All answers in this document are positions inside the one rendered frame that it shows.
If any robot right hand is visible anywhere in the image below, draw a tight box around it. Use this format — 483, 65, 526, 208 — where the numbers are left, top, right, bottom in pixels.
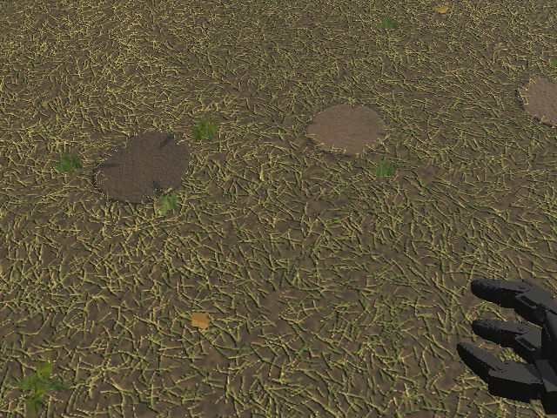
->
457, 279, 557, 415

